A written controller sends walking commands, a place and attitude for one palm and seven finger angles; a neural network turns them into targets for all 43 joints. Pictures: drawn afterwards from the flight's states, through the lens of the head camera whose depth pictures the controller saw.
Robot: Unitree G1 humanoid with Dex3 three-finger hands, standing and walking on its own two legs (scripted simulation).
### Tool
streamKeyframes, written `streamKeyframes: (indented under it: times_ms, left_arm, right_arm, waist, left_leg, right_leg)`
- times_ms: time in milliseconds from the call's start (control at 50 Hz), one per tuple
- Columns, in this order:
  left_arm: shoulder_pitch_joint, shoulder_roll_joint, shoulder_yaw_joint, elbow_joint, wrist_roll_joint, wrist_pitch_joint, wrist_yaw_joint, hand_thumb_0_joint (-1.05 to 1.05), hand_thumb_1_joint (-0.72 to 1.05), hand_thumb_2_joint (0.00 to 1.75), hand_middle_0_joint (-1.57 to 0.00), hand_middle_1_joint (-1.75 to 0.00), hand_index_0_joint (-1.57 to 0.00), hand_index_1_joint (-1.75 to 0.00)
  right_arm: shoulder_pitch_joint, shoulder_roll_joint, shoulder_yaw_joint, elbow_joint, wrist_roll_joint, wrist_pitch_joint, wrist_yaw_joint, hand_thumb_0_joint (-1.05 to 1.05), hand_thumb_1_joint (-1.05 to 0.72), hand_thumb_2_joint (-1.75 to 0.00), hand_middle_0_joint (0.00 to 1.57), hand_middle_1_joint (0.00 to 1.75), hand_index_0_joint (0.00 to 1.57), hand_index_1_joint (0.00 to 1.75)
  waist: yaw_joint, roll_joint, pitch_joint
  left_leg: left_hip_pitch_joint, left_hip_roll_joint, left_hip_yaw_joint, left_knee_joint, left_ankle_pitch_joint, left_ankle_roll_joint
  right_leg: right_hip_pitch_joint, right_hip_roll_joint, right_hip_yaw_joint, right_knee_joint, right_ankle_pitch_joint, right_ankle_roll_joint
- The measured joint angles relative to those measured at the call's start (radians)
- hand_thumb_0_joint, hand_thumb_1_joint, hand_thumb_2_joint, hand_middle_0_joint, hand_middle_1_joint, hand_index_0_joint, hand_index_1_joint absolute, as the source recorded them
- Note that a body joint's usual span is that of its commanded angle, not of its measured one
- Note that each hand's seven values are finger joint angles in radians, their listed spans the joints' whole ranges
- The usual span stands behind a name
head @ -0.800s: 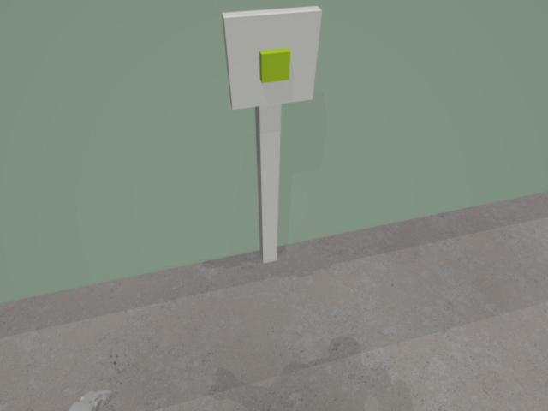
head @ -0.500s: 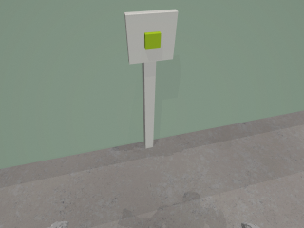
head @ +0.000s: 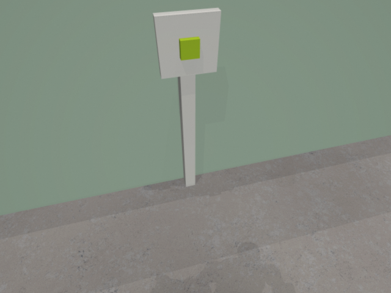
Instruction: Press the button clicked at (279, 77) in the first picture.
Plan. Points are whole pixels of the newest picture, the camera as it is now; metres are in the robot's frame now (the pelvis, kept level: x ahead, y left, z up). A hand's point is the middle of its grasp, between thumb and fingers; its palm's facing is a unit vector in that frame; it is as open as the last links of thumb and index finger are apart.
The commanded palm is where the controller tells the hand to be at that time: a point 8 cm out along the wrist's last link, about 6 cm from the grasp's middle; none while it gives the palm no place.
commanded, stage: stand and wait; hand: left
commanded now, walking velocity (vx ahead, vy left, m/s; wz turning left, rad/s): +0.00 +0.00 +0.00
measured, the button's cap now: (189, 48) +0.82 +0.07 +0.12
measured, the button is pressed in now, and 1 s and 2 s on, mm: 0 0 0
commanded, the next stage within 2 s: look at it before walking up in 0.10 s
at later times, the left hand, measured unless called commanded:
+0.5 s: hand out of the picture +0.08 +0.24 -0.15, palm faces -0.03 -0.94 -0.33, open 7.4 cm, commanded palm none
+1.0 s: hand out of the picture +0.08 +0.24 -0.16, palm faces -0.04 -0.94 -0.33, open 7.4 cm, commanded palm none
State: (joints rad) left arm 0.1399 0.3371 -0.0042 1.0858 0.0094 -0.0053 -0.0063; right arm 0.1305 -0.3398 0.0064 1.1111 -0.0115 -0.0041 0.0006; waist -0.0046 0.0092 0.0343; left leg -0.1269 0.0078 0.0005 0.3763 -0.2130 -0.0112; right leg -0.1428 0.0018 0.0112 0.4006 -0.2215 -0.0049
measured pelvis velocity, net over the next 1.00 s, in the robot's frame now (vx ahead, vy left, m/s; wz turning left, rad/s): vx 0.01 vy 0.00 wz -0.05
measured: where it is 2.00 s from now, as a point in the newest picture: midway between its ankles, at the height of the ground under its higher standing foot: outside the picture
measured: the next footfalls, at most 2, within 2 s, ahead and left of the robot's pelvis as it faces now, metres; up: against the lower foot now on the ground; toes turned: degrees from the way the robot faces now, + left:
left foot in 1.84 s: +0.06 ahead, +0.12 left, +0.00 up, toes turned -30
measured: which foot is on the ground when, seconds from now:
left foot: down 0.00-1.00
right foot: down 0.00-1.00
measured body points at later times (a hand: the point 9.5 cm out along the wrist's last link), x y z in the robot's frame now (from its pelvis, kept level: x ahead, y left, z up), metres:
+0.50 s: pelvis +0.00 +0.00 +0.00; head +0.01 -0.01 +0.45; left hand +0.08 +0.29 -0.13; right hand +0.07 -0.30 -0.14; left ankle +0.00 +0.13 -0.74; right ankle +0.00 -0.12 -0.74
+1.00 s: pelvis +0.01 +0.00 +0.00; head +0.02 -0.01 +0.45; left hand +0.08 +0.29 -0.14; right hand +0.09 -0.29 -0.14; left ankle +0.00 +0.13 -0.74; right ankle +0.00 -0.12 -0.74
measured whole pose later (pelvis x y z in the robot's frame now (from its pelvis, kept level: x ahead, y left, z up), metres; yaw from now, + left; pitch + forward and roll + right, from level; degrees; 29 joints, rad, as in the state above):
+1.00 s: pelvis +0.01 +0.00 +0.00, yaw -3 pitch -1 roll +0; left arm 0.16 0.32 0.01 1.06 0.01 0.01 0.00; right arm 0.10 -0.31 0.00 1.08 -0.01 0.00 -0.02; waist 0.01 0.00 0.04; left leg -0.13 0.03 0.04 0.40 -0.24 -0.02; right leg -0.17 0.02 0.05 0.42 -0.23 -0.01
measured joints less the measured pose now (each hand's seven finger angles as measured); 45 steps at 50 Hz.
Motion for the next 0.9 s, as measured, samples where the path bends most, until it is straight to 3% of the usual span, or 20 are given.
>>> streamKeyframes:
  times_ms: [900]
  left_arm:
    - [-0.002, -0.002, 0.004, 0.005, 0.002, -0.006, 0.001, 0.01, 0.9, 0.9, -0.2, -0.3, -0.2, -0.3]
  right_arm:
    - [-0.022, 0.008, 0.004, 0.003, 0.001, -0.007, -0.003, 0.0, -0.9, -0.89, 0.2, 0.3, 0.21, 0.3]
  waist:
    - [0.008, -0.005, 0.0]
  left_leg:
    - [0.016, 0.009, 0.003, -0.033, 0.004, -0.007]
  right_leg:
    - [0.015, 0.009, 0.002, -0.036, 0.008, -0.005]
